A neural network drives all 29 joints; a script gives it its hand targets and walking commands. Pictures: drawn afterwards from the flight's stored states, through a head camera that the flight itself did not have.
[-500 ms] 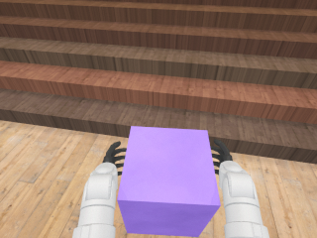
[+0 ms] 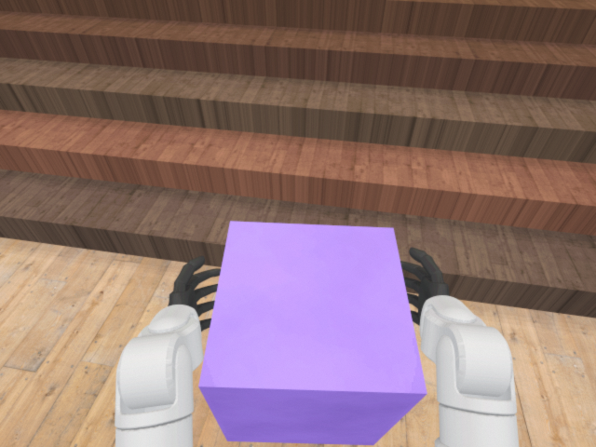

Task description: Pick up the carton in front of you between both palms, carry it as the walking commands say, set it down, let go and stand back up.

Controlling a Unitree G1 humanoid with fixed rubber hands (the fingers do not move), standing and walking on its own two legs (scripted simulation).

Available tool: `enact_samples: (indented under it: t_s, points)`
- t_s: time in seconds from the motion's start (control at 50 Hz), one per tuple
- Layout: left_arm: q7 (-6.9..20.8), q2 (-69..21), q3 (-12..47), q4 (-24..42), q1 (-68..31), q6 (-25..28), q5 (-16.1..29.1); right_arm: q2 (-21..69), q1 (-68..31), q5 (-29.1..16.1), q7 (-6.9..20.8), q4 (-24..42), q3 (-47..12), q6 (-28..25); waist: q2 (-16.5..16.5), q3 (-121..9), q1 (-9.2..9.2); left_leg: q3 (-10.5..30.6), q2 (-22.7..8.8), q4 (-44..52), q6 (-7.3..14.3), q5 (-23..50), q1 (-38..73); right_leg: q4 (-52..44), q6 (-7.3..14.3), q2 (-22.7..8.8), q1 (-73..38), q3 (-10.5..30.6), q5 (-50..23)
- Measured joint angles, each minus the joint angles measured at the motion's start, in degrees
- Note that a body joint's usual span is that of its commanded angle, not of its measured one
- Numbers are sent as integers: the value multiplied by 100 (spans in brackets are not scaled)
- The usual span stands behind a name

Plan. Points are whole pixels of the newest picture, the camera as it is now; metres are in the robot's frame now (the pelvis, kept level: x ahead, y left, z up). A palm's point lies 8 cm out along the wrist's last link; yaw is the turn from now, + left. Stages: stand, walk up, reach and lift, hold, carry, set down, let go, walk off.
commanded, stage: carry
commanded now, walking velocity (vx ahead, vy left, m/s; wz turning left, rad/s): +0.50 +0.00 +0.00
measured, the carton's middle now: (306, 340) +0.27 +0.01 +0.02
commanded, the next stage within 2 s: none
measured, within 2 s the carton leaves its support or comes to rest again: neither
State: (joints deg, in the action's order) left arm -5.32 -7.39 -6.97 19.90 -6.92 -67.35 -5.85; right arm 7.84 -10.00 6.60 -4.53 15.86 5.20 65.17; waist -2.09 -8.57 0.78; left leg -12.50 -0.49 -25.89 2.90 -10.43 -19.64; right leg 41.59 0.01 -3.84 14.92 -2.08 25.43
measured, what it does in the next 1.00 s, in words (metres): walks ahead: right foot, then left foot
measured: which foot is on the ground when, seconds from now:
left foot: down 0.00-0.34, up 0.36-0.78, down 0.80-1.00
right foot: up 0.00-0.30, down 0.32-0.82, up 0.84-1.00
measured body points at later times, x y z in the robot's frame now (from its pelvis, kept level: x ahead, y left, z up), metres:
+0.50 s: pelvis +0.29 -0.05 +0.01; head +0.34 -0.06 +0.45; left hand +0.58 +0.11 +0.10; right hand +0.60 -0.19 +0.09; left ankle +0.21 +0.07 -0.65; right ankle +0.32 -0.12 -0.73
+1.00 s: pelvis +0.60 +0.00 +0.00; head +0.69 +0.02 +0.44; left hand +1.01 +0.14 +0.12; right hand +1.00 -0.17 +0.13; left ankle +0.62 +0.06 -0.73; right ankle +0.56 -0.13 -0.64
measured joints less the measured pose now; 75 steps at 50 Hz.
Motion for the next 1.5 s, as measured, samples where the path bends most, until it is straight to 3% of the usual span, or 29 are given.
enact_samples:
  t_s: [0.04,0.08,0.2,0.3,0.34,0.38,0.42,0.46,0.58,0.64,0.72,0.76,0.8,0.84,0.88,0.92,0.98,1.12,1.18,1.26,1.3,1.32,1.34,1.36,1.38,1.42,1.46,1.5]
  points:
    - [-1,5,-12,30,57,-183,29,-14,69,-12,-38,52,-53,197,130,24,-27,-8,-62,53,33,-301,213,1166,91,51,633,-145,37]
    - [-3,0,-5,13,16,-316,53,-18,108,-41,-80,156,-24,366,214,70,-74,21,-94,341,-38,-353,517,1509,115,17,1131,-301,-206]
    - [-4,-24,6,69,-234,-393,28,6,-87,-88,-103,344,162,503,285,208,-220,105,-182,1084,-216,-502,1454,7,-15,-100,1839,-556,-1186]
    - [-2,-33,-9,122,-286,-393,5,24,-192,-104,-101,352,214,508,324,269,-236,164,-358,879,-524,-1218,2145,-1224,80,13,1564,-953,-1885]
    - [-1,-46,6,97,-373,-361,7,18,-233,-104,-100,422,272,513,414,331,-185,259,-582,-39,-594,-1796,2073,-1300,282,114,1294,-1162,-2134]
    - [-1,-69,41,3,-507,-291,-9,-11,-282,-126,-99,478,366,502,475,476,-99,645,-657,-1973,-497,-1727,1283,-840,492,135,1287,-1270,-1739]
    - [-13,-80,51,112,-553,-320,5,21,-314,-136,-101,629,421,545,417,663,-63,910,-505,-3500,-327,-1513,382,-946,545,125,1049,-1310,-1426]
    - [-36,-82,20,389,-558,-369,63,63,-371,-139,-102,860,409,594,372,824,-26,909,-464,-4029,-215,-1128,-336,-1310,470,146,722,-1324,-1435]
    - [-74,-119,-261,971,-1022,-482,186,118,-915,-139,-105,1300,459,659,281,918,107,763,-495,-2983,-180,-447,-1508,-2169,400,211,-193,-1185,-1318]
    - [-97,50,-313,697,-1535,-587,213,-52,-1391,-113,-114,1073,520,766,304,801,142,695,-498,-2131,-163,-54,-1685,-2310,305,243,-609,-1107,-1069]
    - [-159,375,-325,-160,-2367,-820,251,-408,-2153,-157,-208,318,607,1032,319,651,142,503,-406,-1113,-27,453,-1570,-2245,128,269,-1143,-1022,-554]
    - [-177,545,-335,-626,-2774,-961,281,-575,-2552,-208,-225,-165,664,1151,270,609,115,347,-315,-754,76,530,-1357,-2027,9,236,-1361,-961,-186]
    - [-182,739,-359,-1078,-3171,-1091,316,-715,-3014,-254,-239,-734,707,1222,223,603,23,188,-189,-448,154,516,-1006,-1220,-59,124,-1333,-876,333]
    - [-184,949,-406,-1548,-3511,-1126,402,-771,-3385,-258,-254,-1300,733,1163,69,715,-152,112,-109,-1001,290,183,-1079,533,26,-15,-667,-517,299]
    - [-187,1027,-486,-1931,-3749,-1181,428,-804,-3604,-281,-283,-1712,781,1163,79,882,-273,125,-79,-1066,352,-128,-960,2201,177,148,218,-106,137]
    - [-193,1007,-561,-2149,-3960,-1233,368,-844,-3706,-346,-311,-1872,864,1180,101,1073,-339,145,-43,-817,308,-172,-724,2935,269,204,981,19,-238]
    - [-230,916,-707,-2184,-4243,-1208,259,-850,-3853,-430,-373,-1825,1044,1126,122,1367,-370,168,5,-402,338,-216,-351,2859,266,165,1847,55,-581]
    - [-235,664,-1015,-1658,-4378,-903,107,-635,-4022,-376,-391,-1335,1389,819,159,1544,-348,293,57,-49,228,-731,351,1584,311,176,2811,-132,-901]
    - [-234,605,-1077,-1338,-4185,-846,129,-526,-3948,-348,-386,-1160,1355,730,210,1413,-379,363,82,-162,147,-1186,686,2062,448,235,3088,-319,-646]
    - [-220,552,-1145,-1128,-3838,-881,149,-429,-3713,-306,-382,-1139,1177,704,307,977,-583,525,91,-402,73,-1661,1078,3463,570,276,3179,-223,-7]
    - [-194,500,-1138,-1185,-3680,-865,112,-455,-3568,-312,-382,-1219,1086,708,322,784,-654,586,26,-1015,24,-1460,997,3174,645,409,2645,-136,587]
    - [-211,403,-1068,-1304,-3641,-814,38,-539,-3456,-365,-394,-1205,1078,757,342,748,-577,627,-69,-1755,-40,-785,728,2141,642,501,1935,-150,224]
    - [-213,316,-995,-1442,-3708,-803,-53,-663,-3398,-449,-395,-1176,1120,843,253,725,-408,690,-62,-2946,-75,-199,380,594,633,497,1063,-161,-1154]
    - [-211,307,-918,-1513,-3789,-777,-107,-785,-3440,-540,-393,-1190,1124,860,174,698,-265,851,38,-4435,-51,-707,-143,-235,594,527,466,-98,-887]
    - [-209,347,-832,-1591,-3906,-711,-120,-891,-3545,-595,-384,-1233,1136,823,52,749,-133,1055,285,-5980,-1,-1580,-751,-531,571,517,138,-15,-86]
    - [-238,413,-708,-1701,-3929,-560,-55,-993,-3691,-618,-357,-1372,1155,743,-24,895,177,1260,696,-8361,148,-2754,-2008,-687,600,553,-265,51,521]
    - [-284,458,-683,-1603,-3721,-554,92,-862,-3711,-501,-348,-1390,1202,782,79,1050,558,1127,841,-9485,279,-3475,-3308,-1149,669,682,-858,170,512]
    - [-322,535,-796,-1349,-3460,-604,302,-572,-3642,-290,-350,-1266,1186,796,219,1308,793,782,748,-9041,406,-3688,-4355,-1712,682,796,-1590,272,80]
